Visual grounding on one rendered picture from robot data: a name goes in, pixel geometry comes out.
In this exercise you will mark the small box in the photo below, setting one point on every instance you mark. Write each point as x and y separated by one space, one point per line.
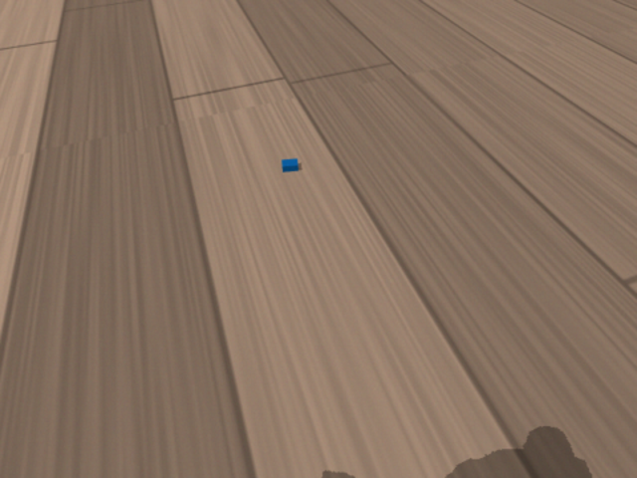
290 165

